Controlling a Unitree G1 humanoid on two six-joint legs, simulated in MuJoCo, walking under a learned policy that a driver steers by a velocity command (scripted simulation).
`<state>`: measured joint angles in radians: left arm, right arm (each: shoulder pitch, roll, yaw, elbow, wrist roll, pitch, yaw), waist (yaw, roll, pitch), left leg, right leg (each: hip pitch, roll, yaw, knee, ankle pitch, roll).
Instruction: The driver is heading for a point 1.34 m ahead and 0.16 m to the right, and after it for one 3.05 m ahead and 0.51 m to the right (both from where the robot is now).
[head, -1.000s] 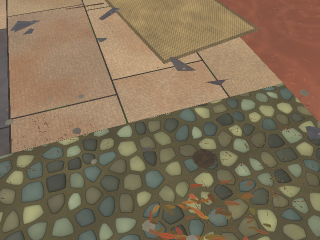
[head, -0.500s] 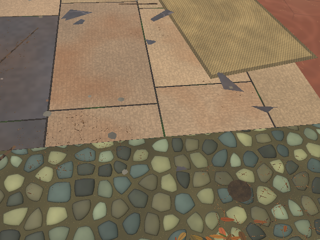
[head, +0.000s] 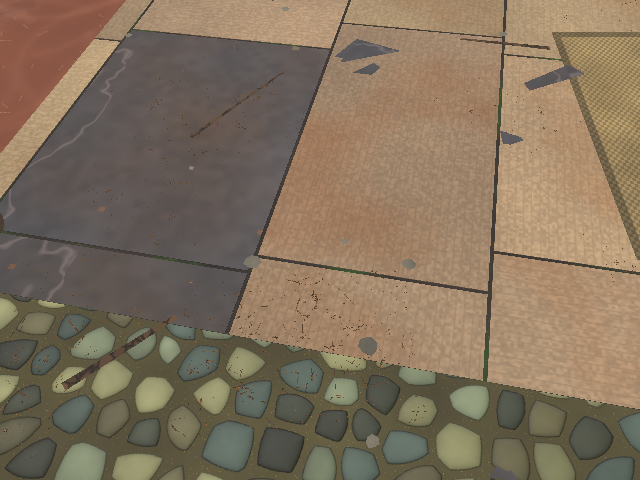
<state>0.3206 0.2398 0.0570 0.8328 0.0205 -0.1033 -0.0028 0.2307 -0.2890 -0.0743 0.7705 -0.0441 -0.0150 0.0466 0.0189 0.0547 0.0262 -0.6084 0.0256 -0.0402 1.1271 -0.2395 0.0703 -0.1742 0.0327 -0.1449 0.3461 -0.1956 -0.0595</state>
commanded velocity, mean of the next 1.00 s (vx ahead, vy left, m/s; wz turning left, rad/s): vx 0.50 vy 0.00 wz -0.06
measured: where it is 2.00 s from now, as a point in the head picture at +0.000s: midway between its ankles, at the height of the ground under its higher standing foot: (394, 263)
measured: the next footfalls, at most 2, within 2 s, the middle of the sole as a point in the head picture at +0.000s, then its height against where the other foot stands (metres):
left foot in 0.28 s outside the picture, level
right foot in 0.82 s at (373, 422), level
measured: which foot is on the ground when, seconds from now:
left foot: up 0.00-0.26, down 0.28-0.82, up 0.84-1.00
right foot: down 0.00-0.28, up 0.30-0.80, down 0.82-1.00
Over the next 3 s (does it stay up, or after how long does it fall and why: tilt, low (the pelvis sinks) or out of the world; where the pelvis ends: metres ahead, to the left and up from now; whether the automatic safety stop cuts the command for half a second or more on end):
stays up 1.27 -0.26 0.00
